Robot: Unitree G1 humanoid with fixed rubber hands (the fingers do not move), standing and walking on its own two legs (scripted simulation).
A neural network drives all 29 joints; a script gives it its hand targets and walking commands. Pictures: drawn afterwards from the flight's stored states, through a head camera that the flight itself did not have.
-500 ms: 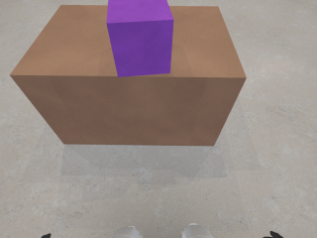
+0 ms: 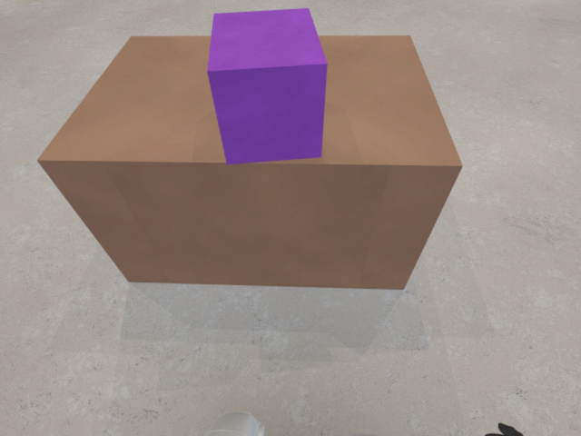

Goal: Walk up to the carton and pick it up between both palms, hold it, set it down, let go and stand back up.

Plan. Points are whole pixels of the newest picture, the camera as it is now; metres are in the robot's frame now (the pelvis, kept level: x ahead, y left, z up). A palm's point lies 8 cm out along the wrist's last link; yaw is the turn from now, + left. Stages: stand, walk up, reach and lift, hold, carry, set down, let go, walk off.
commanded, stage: walk up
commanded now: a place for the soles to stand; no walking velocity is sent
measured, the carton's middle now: (268, 85) +0.88 +0.09 +0.01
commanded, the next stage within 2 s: none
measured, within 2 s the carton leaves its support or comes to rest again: neither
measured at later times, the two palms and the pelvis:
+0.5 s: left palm (86, 390) +0.19 +0.32 -0.08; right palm (513, 431) +0.16 -0.31 -0.11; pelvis +0.12 +0.01 +0.00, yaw +0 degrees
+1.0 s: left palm (84, 334) +0.28 +0.36 -0.09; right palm (463, 341) +0.28 -0.26 -0.08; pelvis +0.22 +0.06 +0.01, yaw +1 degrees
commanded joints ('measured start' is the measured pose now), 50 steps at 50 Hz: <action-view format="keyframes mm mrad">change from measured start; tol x32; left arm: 1 -28 404 132 -47 25 -20 -10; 50 -99 240 72 -48 -3 -18 -8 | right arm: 1 -50 -224 -77 -83 4 -41 22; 5 385 -320 -128 39 -14 -65 -28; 24 -64 -246 -41 -140 3 -41 -21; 50 164 -259 -76 -75 -3 -56 -21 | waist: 1 16 -249 -19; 5 -211 220 -232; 19 -28 108 -123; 22 132 -358 -256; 36 -31 -245 -102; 39 -145 290 -201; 50 -96 138 -76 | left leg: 1 -120 54 20 -200 58 10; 4 505 -33 56 -520 234 14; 7 434 361 -831 -840 -283 175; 13 422 236 -370 -606 493 215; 20 154 159 -104 -301 554 181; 24 -467 15 -107 195 11 20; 37 262 -13 89 -477 269 31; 40 452 345 -768 -816 -178 167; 50 425 219 -304 -599 544 242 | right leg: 1 110 -247 329 -419 -143 -253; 7 -573 52 105 500 -102 -60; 20 167 75 -110 -310 117 -53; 22 553 -296 598 -438 -154 -198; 37 23 -183 119 -78 408 -200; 40 -493 91 38 443 -121 -62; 50 -333 3 -33 54 -48 -30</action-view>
